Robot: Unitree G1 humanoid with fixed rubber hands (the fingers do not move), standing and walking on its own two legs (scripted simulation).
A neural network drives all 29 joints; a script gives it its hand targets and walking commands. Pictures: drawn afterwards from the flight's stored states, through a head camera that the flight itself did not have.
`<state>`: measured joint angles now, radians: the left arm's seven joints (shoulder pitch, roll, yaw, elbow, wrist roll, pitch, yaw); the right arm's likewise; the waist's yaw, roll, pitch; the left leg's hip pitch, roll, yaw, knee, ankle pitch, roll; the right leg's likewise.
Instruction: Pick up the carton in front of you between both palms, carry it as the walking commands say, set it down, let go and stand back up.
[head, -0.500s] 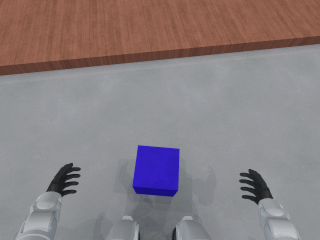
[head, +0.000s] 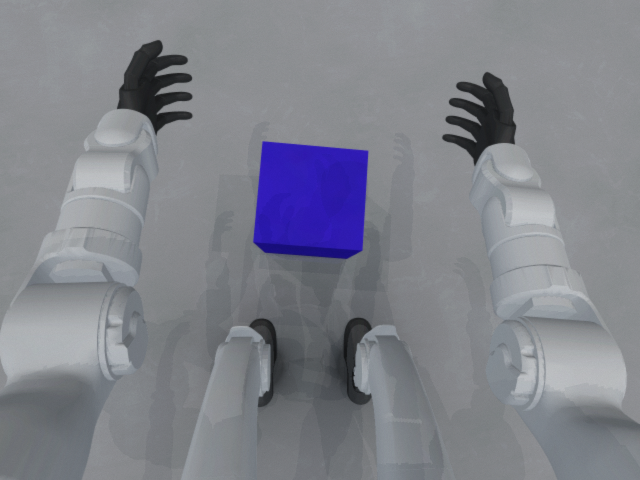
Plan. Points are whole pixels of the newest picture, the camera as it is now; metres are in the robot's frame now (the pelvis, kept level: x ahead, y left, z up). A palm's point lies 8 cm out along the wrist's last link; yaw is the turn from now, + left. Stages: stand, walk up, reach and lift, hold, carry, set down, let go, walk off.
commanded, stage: reach and lift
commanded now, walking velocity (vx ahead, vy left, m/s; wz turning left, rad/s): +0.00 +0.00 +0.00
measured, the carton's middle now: (310, 207) +0.50 +0.00 -0.52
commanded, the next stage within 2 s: none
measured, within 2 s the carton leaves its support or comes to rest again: leaves its support in 1.80 s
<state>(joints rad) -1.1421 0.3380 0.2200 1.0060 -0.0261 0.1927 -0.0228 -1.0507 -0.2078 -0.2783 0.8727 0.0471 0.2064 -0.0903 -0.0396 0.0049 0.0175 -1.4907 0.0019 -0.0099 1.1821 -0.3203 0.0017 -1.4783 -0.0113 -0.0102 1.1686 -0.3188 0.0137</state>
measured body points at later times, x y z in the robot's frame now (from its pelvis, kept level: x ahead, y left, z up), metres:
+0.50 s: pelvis +0.02 +0.00 -0.14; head +0.36 +0.01 +0.16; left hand +0.52 +0.19 -0.31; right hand +0.50 -0.21 -0.30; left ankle +0.10 +0.12 -0.61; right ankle +0.10 -0.13 -0.61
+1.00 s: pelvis -0.03 +0.00 -0.27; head +0.35 +0.00 -0.03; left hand +0.53 +0.18 -0.47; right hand +0.51 -0.20 -0.46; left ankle +0.10 +0.12 -0.61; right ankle +0.10 -0.13 -0.61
